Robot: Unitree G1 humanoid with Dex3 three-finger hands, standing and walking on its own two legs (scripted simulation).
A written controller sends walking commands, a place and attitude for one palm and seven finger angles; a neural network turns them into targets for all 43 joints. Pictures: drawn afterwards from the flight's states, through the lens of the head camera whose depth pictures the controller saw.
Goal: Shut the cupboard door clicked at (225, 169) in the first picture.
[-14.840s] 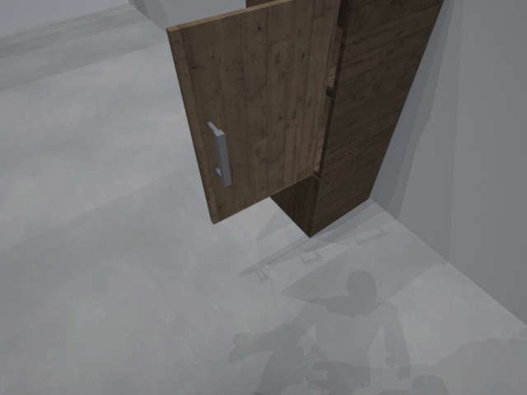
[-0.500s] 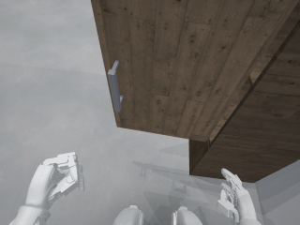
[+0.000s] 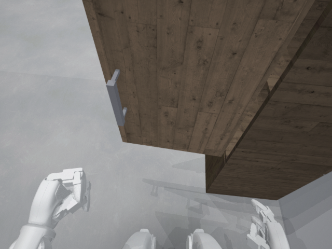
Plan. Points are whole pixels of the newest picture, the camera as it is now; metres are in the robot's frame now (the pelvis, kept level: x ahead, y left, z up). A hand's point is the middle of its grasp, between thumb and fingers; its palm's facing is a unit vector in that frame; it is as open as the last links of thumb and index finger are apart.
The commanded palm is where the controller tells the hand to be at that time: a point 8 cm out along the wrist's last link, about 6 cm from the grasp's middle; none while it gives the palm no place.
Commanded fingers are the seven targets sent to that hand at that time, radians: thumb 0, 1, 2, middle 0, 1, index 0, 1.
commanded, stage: raise the hand and make a fist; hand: left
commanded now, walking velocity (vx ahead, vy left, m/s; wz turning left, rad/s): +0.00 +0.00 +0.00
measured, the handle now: (119, 100) +0.49 +0.16 +0.04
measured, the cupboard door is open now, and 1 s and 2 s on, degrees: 87 87 87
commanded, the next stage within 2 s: bring the fist close to the handle in 0.12 s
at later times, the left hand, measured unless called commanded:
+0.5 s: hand (101, 181) +0.26 +0.16 +0.04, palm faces -0.10 -0.99 -0.06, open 3.1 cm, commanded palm +0.25 +0.22 +0.05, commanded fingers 0.00 0.90 0.90 -1.30 -1.50 -1.30 -1.50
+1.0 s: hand (111, 148) +0.33 +0.15 +0.05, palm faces -0.10 -0.99 -0.03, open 3.1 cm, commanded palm +0.32 +0.20 +0.05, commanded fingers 0.00 0.90 0.90 -1.30 -1.50 -1.30 -1.50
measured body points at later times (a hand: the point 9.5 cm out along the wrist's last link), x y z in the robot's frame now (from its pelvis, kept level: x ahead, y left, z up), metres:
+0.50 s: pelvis +0.00 -0.03 -0.01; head +0.07 -0.02 +0.44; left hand +0.26 +0.21 +0.04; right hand +0.18 -0.26 -0.09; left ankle +0.00 +0.07 -0.65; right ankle +0.03 -0.10 -0.65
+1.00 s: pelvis +0.00 +0.00 +0.00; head +0.08 +0.01 +0.44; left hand +0.33 +0.21 +0.05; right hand +0.14 -0.26 -0.09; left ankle +0.00 +0.07 -0.65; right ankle +0.03 -0.10 -0.65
